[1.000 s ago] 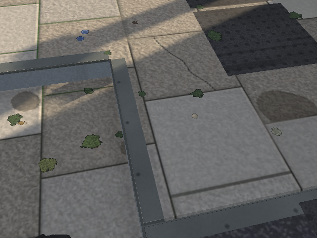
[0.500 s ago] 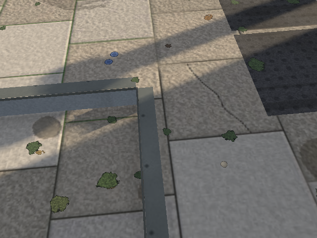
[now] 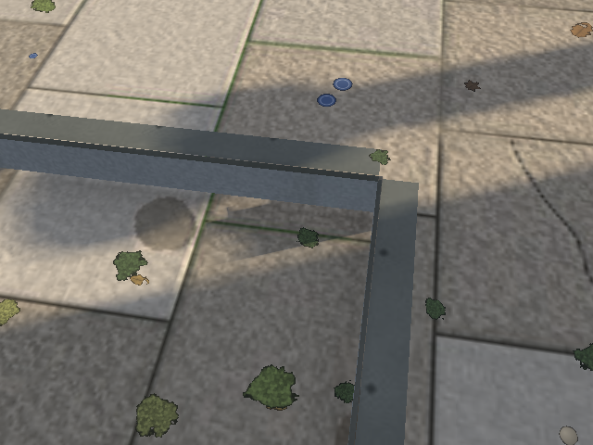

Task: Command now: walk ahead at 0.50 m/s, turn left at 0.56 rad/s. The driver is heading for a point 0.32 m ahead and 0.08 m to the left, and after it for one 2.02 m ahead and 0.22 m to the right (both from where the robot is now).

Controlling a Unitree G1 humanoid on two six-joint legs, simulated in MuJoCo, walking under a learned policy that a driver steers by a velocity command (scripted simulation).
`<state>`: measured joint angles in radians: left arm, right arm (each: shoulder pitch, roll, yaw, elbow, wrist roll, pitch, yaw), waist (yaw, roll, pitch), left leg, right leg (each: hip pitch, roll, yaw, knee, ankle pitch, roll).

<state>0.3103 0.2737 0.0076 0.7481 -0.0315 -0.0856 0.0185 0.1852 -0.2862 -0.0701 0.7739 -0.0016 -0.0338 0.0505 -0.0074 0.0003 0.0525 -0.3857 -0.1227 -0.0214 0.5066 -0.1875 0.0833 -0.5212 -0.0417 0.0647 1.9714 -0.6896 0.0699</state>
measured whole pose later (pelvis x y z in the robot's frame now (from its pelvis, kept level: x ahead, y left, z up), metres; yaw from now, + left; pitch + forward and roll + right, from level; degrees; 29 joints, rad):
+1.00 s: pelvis +0.53 +0.11 -0.01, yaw +11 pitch +3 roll +1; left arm 0.41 0.25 0.07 0.84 -0.06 -0.06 0.06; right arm 0.22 -0.21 -0.06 0.87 -0.01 -0.05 0.05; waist 0.06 -0.05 -0.03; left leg -0.29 0.02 0.08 0.62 -0.37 0.02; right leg -0.68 -0.08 0.05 1.93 -0.55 0.04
